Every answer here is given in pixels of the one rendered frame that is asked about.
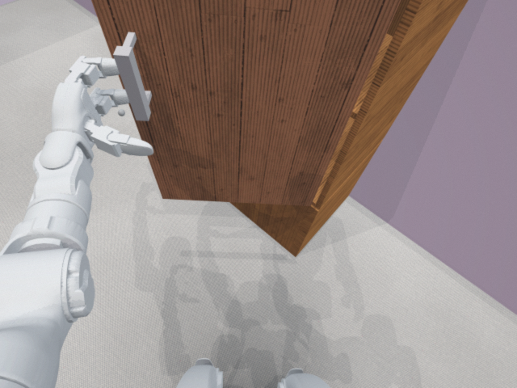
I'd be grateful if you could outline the right robot shin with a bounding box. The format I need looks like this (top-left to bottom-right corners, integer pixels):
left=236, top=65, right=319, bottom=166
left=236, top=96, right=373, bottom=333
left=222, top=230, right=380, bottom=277
left=285, top=369, right=303, bottom=378

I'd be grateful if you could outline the robot left upper arm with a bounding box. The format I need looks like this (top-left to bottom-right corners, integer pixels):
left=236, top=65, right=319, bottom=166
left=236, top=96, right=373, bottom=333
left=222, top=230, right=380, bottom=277
left=0, top=248, right=95, bottom=388

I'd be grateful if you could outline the handle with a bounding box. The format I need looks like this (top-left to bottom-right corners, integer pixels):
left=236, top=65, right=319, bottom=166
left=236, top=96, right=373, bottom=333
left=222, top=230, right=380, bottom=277
left=113, top=32, right=152, bottom=121

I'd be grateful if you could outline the left robot forearm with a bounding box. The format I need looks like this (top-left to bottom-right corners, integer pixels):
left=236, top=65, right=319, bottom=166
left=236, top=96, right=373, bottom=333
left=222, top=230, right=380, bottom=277
left=0, top=131, right=94, bottom=256

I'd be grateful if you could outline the left robot hand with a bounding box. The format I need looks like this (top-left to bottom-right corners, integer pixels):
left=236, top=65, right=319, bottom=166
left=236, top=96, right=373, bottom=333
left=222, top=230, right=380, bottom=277
left=52, top=56, right=153, bottom=157

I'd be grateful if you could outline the cupboard door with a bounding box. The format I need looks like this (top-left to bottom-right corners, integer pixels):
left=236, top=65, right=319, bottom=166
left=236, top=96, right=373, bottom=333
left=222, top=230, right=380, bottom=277
left=91, top=0, right=401, bottom=206

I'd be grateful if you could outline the left robot thigh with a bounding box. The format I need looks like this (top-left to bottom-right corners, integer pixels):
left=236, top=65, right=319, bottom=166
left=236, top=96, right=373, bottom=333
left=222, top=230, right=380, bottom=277
left=176, top=365, right=223, bottom=388

